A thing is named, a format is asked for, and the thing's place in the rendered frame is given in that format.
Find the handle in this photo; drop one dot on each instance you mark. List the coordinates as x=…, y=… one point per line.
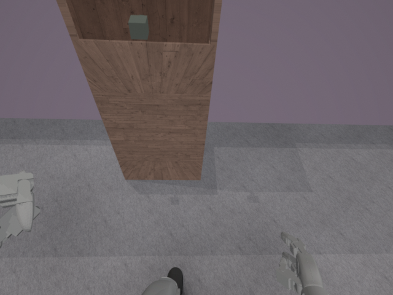
x=139, y=28

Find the left robot foot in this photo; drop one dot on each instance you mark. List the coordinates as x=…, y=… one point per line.
x=176, y=274

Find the cabinet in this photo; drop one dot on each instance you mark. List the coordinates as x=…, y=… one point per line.
x=153, y=98

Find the robot left shin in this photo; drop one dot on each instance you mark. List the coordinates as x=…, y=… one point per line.
x=169, y=279

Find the drawer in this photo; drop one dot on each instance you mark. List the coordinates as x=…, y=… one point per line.
x=187, y=21

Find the robot right hand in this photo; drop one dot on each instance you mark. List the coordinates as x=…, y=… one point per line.
x=304, y=270

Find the robot left hand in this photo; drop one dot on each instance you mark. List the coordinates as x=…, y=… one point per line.
x=16, y=191

